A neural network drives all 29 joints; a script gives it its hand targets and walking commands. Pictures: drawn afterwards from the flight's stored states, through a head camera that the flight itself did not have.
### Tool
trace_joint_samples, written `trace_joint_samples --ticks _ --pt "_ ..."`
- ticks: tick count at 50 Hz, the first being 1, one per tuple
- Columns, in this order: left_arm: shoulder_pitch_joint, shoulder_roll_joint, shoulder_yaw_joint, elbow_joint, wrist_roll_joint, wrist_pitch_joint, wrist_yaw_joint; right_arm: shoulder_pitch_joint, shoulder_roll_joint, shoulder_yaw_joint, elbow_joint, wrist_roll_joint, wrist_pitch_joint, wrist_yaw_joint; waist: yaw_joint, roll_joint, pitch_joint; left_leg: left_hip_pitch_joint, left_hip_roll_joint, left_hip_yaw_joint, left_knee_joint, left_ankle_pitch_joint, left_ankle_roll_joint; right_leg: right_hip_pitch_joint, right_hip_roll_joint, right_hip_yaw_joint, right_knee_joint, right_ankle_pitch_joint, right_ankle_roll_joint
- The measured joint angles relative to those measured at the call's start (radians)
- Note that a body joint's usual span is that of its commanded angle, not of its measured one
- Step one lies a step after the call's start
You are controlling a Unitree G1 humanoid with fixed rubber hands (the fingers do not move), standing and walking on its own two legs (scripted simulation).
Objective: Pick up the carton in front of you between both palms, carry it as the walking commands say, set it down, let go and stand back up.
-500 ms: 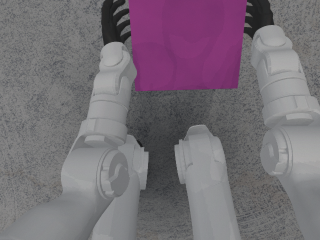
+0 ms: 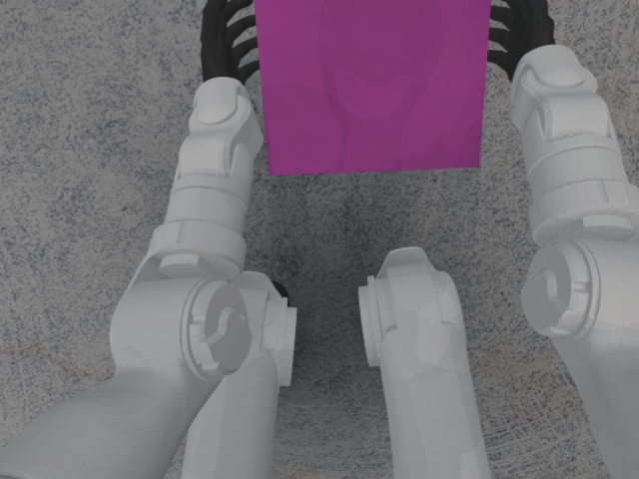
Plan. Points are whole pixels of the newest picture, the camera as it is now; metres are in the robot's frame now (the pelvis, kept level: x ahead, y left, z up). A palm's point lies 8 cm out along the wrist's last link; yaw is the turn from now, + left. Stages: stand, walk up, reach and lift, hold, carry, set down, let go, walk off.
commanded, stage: set down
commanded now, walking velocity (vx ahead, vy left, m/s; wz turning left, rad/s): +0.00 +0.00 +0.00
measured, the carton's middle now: (364, 76) +0.52 -0.11 -0.25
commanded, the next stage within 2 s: let go in 1.90 s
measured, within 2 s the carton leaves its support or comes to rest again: rests again in 0.16 s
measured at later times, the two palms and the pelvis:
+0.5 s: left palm (231, 76) +0.53 +0.04 -0.18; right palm (517, 55) +0.50 -0.27 -0.19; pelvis +0.01 -0.01 -0.01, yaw +0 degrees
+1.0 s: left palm (198, 94) +0.51 +0.07 -0.15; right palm (594, 58) +0.48 -0.32 -0.16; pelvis -0.01 -0.01 +0.00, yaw -1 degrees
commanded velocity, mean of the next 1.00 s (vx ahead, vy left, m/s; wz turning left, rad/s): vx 0.00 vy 0.00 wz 0.00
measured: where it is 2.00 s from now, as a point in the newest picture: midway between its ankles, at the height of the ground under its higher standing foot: (333, 353)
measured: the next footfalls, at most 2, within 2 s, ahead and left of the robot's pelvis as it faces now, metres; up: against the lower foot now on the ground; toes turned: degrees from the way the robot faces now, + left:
none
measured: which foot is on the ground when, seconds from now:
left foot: down 0.00-1.00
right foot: down 0.00-1.00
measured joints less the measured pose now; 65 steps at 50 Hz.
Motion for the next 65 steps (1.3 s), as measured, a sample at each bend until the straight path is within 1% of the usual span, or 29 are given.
trace_joint_samples --ticks 7,14,16,19,20,22,27,30,32,34,36,39,43,45,49,51,53,58,62,65 --pt "-0.014 0.013 -0.003 0.021 0.008 -0.023 -0.021 0.003 -0.008 -0.005 -0.004 0.009 -0.019 0.016 0.003 -0.002 0.012 0.001 0.007 0.003 0.009 -0.019 0.005 -0.002 -0.007 -0.004 0.009 -0.017 -0.004" --pt "-0.019 0.026 -0.008 0.036 0.000 -0.041 -0.037 0.006 -0.007 -0.011 -0.006 0.010 -0.039 0.012 0.003 -0.008 0.020 0.001 0.014 0.004 0.026 -0.042 0.004 -0.006 -0.014 -0.012 0.027 -0.037 -0.016" --pt "-0.018 0.029 -0.018 0.042 -0.009 -0.036 -0.052 0.007 -0.010 -0.008 -0.001 0.014 -0.045 0.011 0.004 -0.007 0.023 0.001 0.015 0.005 0.031 -0.048 0.004 -0.006 -0.016 -0.014 0.033 -0.043 -0.018" --pt "-0.010 0.031 -0.026 0.052 -0.008 -0.048 -0.049 0.008 -0.011 -0.009 0.012 0.018 -0.055 0.006 0.004 -0.006 0.026 0.001 0.016 0.007 0.037 -0.056 0.004 -0.008 -0.020 -0.015 0.042 -0.051 -0.023" --pt "-0.003 0.030 -0.029 0.046 -0.013 -0.057 -0.050 0.011 -0.010 -0.005 0.012 0.021 -0.062 0.015 0.002 -0.007 0.028 0.002 0.016 0.007 0.039 -0.058 0.003 -0.008 -0.021 -0.016 0.044 -0.053 -0.024" --pt "0.006 0.031 -0.037 0.040 -0.027 -0.070 -0.049 0.018 -0.009 0.000 0.009 0.031 -0.074 0.016 0.000 -0.008 0.031 0.003 0.017 0.007 0.044 -0.060 0.002 -0.008 -0.023 -0.018 0.049 -0.054 -0.026" --pt "-0.008 0.049 -0.061 0.066 -0.036 -0.076 -0.048 0.012 -0.015 -0.002 0.025 0.034 -0.094 0.017 0.003 -0.009 0.050 0.010 0.019 0.006 0.056 -0.058 -0.003 -0.003 -0.026 -0.022 0.061 -0.049 -0.031" --pt "-0.020 0.073 -0.109 0.104 -0.039 -0.074 -0.049 0.010 -0.039 0.008 0.063 0.032 -0.117 0.018 0.009 -0.014 0.073 0.020 0.022 0.009 0.058 -0.053 -0.006 0.005 -0.026 -0.022 0.065 -0.043 -0.033" --pt "-0.014 0.093 -0.180 0.144 -0.073 -0.067 -0.041 0.031 -0.073 0.032 0.097 0.062 -0.142 -0.005 0.019 -0.021 0.093 0.030 0.026 0.010 0.058 -0.050 -0.008 0.010 -0.026 -0.023 0.066 -0.037 -0.036" --pt "-0.009 0.120 -0.245 0.165 -0.140 -0.068 -0.026 0.066 -0.114 0.057 0.103 0.132 -0.166 -0.031 0.034 -0.024 0.113 0.038 0.031 0.011 0.058 -0.047 -0.011 0.015 -0.027 -0.025 0.066 -0.030 -0.040" --pt "0.002 0.158 -0.308 0.145 -0.217 -0.072 -0.017 0.091 -0.151 0.095 0.089 0.203 -0.182 -0.043 0.041 -0.025 0.138 0.047 0.036 0.014 0.058 -0.041 -0.011 0.020 -0.030 -0.026 0.068 -0.022 -0.045" --pt "0.017 0.213 -0.384 0.120 -0.312 -0.069 -0.016 0.096 -0.193 0.150 0.055 0.288 -0.188 -0.038 0.036 -0.027 0.166 0.052 0.044 0.022 0.064 -0.029 -0.009 0.024 -0.039 -0.029 0.076 -0.011 -0.052" --pt "0.024 0.245 -0.435 0.077 -0.373 -0.046 -0.015 0.071 -0.242 0.186 0.025 0.333 -0.174 -0.021 0.032 -0.030 0.181 0.055 0.051 0.025 0.067 -0.015 -0.006 0.026 -0.045 -0.032 0.077 0.004 -0.056" --pt "0.029 0.249 -0.437 0.045 -0.372 -0.034 -0.009 0.062 -0.254 0.198 0.012 0.347 -0.162 -0.007 0.033 -0.037 0.178 0.058 0.057 0.024 0.062 -0.010 -0.004 0.028 -0.041 -0.034 0.068 0.014 -0.055" --pt "0.060 0.227 -0.404 -0.054 -0.345 -0.010 0.012 0.075 -0.253 0.208 -0.050 0.357 -0.130 0.013 0.035 -0.046 0.161 0.083 0.070 0.024 0.032 -0.004 0.003 0.051 -0.034 -0.034 0.032 0.028 -0.052" --pt "0.081 0.196 -0.383 -0.107 -0.325 0.008 0.021 0.086 -0.236 0.196 -0.091 0.341 -0.109 0.018 0.032 -0.050 0.144 0.102 0.075 0.025 0.005 0.000 0.009 0.069 -0.031 -0.031 0.004 0.033 -0.049" --pt "0.096 0.154 -0.353 -0.137 -0.291 0.025 0.032 0.092 -0.216 0.174 -0.114 0.317 -0.086 0.023 0.029 -0.055 0.122 0.124 0.081 0.025 -0.026 0.003 0.015 0.091 -0.027 -0.029 -0.029 0.038 -0.046" --pt "0.130 0.064 -0.265 -0.164 -0.176 0.056 0.055 0.104 -0.189 0.126 -0.102 0.263 -0.046 0.038 0.037 -0.072 0.047 0.176 0.102 0.025 -0.122 0.008 0.029 0.138 -0.013 -0.023 -0.132 0.053 -0.040" --pt "0.166 0.043 -0.240 -0.178 -0.129 0.064 0.048 0.131 -0.177 0.104 -0.089 0.242 -0.040 0.048 0.046 -0.084 -0.024 0.206 0.113 0.025 -0.201 0.013 0.036 0.166 -0.006 -0.018 -0.213 0.062 -0.038" --pt "0.191 0.044 -0.237 -0.184 -0.124 0.065 0.039 0.151 -0.168 0.081 -0.100 0.225 -0.045 0.051 0.052 -0.083 -0.067 0.224 0.116 0.023 -0.251 0.018 0.040 0.185 -0.005 -0.016 -0.263 0.066 -0.036"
